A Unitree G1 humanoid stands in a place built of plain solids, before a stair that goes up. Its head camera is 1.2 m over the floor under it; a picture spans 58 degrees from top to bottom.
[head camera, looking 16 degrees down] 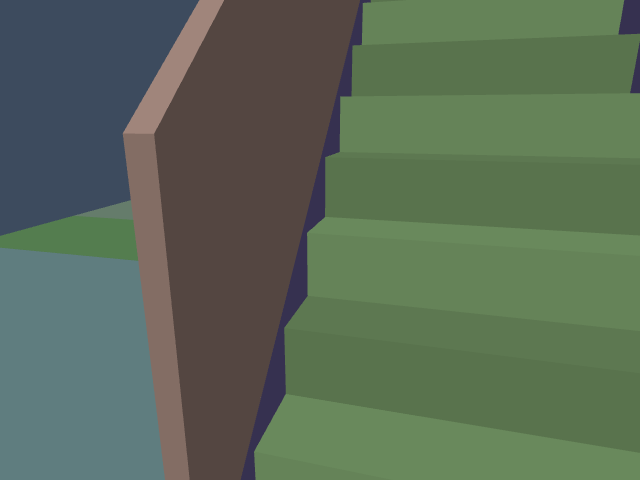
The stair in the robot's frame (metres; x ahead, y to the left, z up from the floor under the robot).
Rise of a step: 0.21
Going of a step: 0.23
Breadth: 1.06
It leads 15 degrees to the right of straight ahead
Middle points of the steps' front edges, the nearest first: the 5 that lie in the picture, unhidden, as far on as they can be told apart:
0.95 -0.41 0.64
1.17 -0.47 0.85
1.40 -0.53 1.06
1.62 -0.59 1.27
1.84 -0.65 1.49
